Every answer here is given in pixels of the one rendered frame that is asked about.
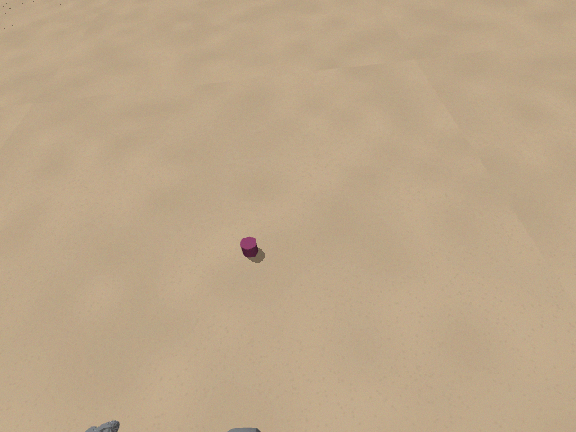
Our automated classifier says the tin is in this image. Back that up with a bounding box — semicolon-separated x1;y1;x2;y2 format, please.
240;237;258;257

